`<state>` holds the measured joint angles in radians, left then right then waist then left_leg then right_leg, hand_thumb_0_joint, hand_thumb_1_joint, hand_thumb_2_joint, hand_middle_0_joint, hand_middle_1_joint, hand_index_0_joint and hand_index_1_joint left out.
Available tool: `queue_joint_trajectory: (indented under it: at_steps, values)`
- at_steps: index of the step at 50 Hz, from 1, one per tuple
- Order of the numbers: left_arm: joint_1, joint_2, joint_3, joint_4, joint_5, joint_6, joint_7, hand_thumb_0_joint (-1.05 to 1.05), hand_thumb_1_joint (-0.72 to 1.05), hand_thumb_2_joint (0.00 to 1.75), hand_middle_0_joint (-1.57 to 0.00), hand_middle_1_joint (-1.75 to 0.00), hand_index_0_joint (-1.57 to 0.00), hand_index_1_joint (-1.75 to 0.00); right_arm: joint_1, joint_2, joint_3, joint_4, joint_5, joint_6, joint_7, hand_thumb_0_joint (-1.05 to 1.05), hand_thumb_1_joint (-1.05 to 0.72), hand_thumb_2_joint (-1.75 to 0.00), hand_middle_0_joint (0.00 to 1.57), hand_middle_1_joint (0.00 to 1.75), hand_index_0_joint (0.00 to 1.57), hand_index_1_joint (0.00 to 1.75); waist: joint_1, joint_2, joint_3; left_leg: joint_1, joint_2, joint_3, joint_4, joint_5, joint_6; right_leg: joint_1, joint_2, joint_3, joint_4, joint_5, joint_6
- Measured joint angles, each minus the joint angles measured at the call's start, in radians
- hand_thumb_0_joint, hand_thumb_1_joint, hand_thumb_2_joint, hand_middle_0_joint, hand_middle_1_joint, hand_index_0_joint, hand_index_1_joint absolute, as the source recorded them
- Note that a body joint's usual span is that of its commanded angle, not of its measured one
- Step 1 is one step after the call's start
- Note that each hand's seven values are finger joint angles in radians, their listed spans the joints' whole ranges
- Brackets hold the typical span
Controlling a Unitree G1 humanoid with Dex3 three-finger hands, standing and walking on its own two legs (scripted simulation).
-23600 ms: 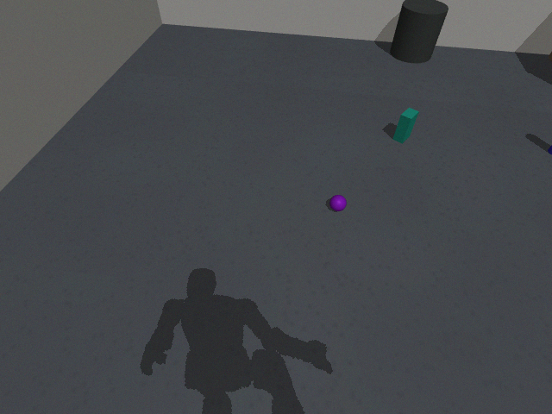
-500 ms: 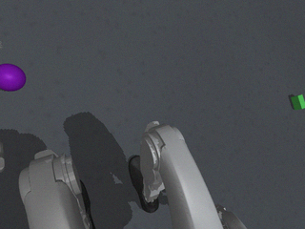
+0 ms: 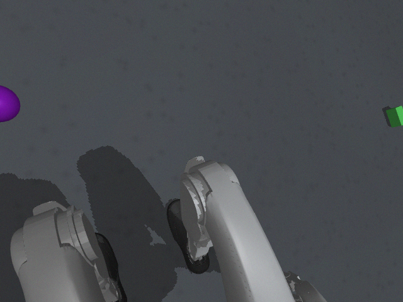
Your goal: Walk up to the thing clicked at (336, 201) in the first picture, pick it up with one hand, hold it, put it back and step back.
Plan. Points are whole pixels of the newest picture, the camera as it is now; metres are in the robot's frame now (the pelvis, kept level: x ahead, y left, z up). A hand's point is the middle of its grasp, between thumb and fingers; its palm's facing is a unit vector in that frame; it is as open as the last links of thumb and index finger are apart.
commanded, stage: approach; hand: left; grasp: from above
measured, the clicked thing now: out of the picture +0.55 +0.28 -0.29
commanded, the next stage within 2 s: rest palm in 0.04 s
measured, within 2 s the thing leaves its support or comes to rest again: neither
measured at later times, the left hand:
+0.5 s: hand out of the picture +0.52 +0.27 -0.17, palm faces -0.54 -0.09 -0.83, open 13.8 cm
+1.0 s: hand out of the picture +0.54 +0.27 -0.23, palm faces -0.41 -0.11 -0.90, open 13.2 cm
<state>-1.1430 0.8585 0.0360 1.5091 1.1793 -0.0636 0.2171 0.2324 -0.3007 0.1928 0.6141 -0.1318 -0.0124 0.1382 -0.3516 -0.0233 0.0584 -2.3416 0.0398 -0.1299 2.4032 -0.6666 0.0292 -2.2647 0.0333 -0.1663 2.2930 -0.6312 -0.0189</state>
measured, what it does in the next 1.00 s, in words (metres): stands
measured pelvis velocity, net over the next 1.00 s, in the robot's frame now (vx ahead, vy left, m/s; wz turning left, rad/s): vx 0.01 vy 0.01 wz -0.06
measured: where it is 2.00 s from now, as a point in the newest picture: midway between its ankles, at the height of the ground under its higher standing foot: (153, 267)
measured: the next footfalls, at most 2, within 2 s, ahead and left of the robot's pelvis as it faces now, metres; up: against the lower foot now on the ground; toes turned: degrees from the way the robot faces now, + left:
none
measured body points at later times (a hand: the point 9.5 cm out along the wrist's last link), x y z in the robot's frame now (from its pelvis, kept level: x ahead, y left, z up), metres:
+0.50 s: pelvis +0.00 +0.00 +0.01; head +0.27 +0.08 +0.36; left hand +0.54 +0.27 -0.12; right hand +0.03 -0.25 -0.07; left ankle +0.08 +0.12 -0.30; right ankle +0.11 -0.10 -0.30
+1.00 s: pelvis +0.01 +0.01 -0.02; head +0.30 +0.10 +0.31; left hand +0.56 +0.27 -0.18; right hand +0.01 -0.24 -0.08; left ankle +0.08 +0.12 -0.30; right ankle +0.11 -0.10 -0.30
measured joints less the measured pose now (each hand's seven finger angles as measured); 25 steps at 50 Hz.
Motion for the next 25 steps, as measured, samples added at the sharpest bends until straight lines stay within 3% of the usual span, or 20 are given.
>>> queue_joint_trajectory:
  at_steps: [2,6,9,13,19,25]
  values:
    - [-0.001,0.004,-0.023,-0.036,0.013,-0.046,0.0,0.0,-0.47,0.97,-0.13,-1.06,-0.14,-1.04,-0.004,-0.002,-0.003,0.011,-0.005,-0.003,-0.005,0.0,-0.91,-0.89,0.2,0.3,0.2,0.3,0.013,-0.02,0.009,-0.009,-0.006,-0.005,0.009,0.007,-0.003,-0.003,-0.005,-0.005,0.008,0.002,-0.002]
    - [0.006,-0.013,-0.055,-0.129,0.039,-0.093,0.05,0.0,-0.48,0.97,-0.12,-1.08,-0.13,-1.06,-0.008,0.0,-0.028,0.027,-0.012,-0.01,-0.014,0.0,-0.91,-0.89,0.2,0.3,0.2,0.3,0.028,-0.044,-0.003,-0.025,-0.015,-0.009,0.021,0.006,-0.005,-0.01,-0.012,-0.009,0.018,-0.006,-0.001]
    - [0.008,-0.047,-0.06,-0.171,0.057,-0.079,0.094,0.0,-0.49,0.98,-0.11,-1.08,-0.12,-1.06,-0.012,0.007,-0.05,0.036,-0.007,-0.013,-0.014,0.0,-0.91,-0.9,0.2,0.3,0.2,0.3,0.025,-0.042,-0.047,-0.028,-0.018,-0.002,0.014,-0.007,-0.004,-0.013,-0.015,-0.003,0.015,-0.023,0.0]
    - [-0.039,-0.07,-0.073,-0.094,0.07,-0.013,0.135,0.0,-0.5,0.99,-0.1,-1.06,-0.11,-1.05,-0.041,0.011,-0.054,0.038,0.002,-0.009,-0.009,0.0,-0.91,-0.9,0.2,0.3,0.2,0.3,0.005,-0.012,-0.099,-0.012,-0.017,0.004,-0.008,-0.028,0.0,0.002,-0.012,0.003,-0.005,-0.043,0.003]
    - [-0.101,-0.073,-0.087,0.041,0.025,0.067,0.091,0.0,-0.5,1.0,-0.09,-1.05,-0.09,-1.04,-0.066,0.008,-0.026,0.002,0.011,-0.012,-0.001,0.0,-0.91,-0.9,0.2,0.3,0.2,0.3,-0.016,0.027,-0.091,0.019,-0.006,0.012,-0.034,-0.033,0.011,0.026,-0.002,0.012,-0.034,-0.04,0.012]
    - [-0.079,-0.04,-0.061,0.07,0.013,0.028,0.02,0.0,-0.47,0.97,-0.08,-1.07,-0.1,-1.05,-0.049,0.0,0.023,-0.035,0.002,0.012,-0.003,0.0,-0.9,-0.9,0.2,0.3,0.2,0.3,-0.036,0.01,-0.015,0.023,-0.006,0.008,-0.027,-0.01,0.008,0.029,-0.002,0.008,-0.027,-0.017,0.009]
